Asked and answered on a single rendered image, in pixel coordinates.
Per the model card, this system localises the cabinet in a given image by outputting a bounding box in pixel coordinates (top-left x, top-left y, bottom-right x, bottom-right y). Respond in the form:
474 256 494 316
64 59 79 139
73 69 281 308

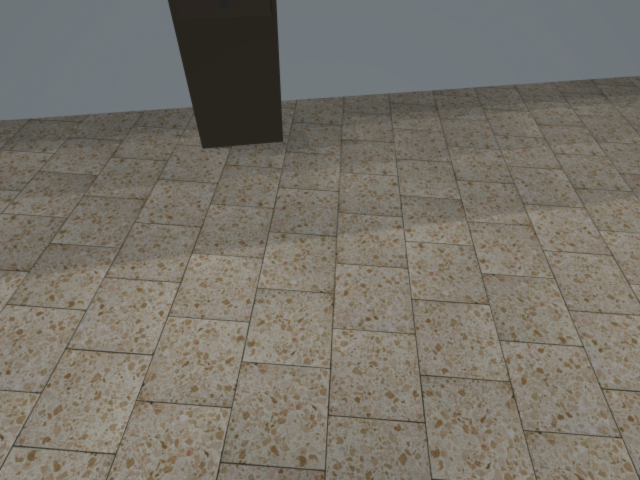
168 0 283 149

